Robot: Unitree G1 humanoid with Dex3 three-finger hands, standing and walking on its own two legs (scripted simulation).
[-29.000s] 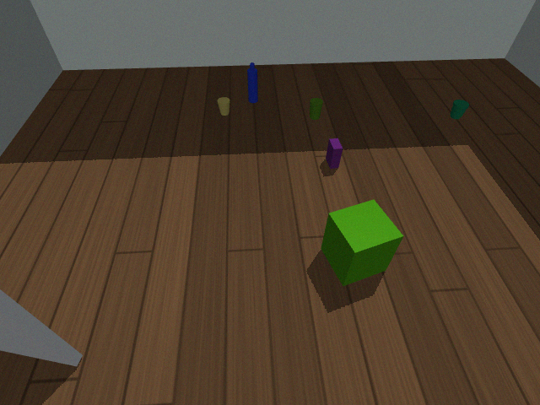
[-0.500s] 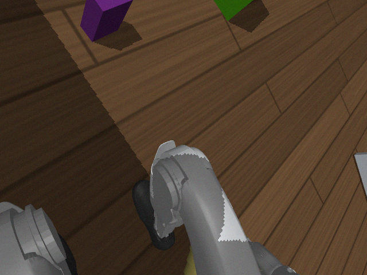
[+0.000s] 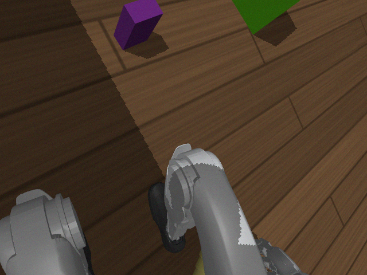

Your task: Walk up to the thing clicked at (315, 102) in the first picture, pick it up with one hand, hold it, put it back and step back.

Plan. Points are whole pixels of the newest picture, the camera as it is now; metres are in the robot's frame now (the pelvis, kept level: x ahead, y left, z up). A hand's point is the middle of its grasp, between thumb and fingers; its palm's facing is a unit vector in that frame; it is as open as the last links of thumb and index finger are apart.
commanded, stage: settle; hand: left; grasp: from above
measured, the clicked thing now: out of the picture +0.51 +0.35 -0.26
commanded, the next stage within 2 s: withdraw in 0.48 s
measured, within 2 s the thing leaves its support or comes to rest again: neither
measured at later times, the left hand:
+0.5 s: hand out of the picture +0.49 +0.38 -0.10, palm faces -0.42 -0.07 -0.90, open 6.8 cm
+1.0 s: hand out of the picture +0.47 +0.39 -0.04, palm faces -0.40 -0.08 -0.91, open 11.8 cm
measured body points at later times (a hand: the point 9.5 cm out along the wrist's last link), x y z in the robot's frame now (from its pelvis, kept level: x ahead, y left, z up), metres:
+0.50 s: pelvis -0.01 +0.00 +0.02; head +0.24 +0.10 +0.38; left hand +0.51 +0.38 -0.05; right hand +0.06 -0.27 -0.06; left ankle +0.07 +0.12 -0.29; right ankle +0.12 -0.12 -0.29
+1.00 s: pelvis -0.01 +0.00 +0.06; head +0.23 +0.10 +0.43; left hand +0.49 +0.39 +0.02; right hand +0.07 -0.28 -0.04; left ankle +0.07 +0.12 -0.29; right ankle +0.12 -0.12 -0.29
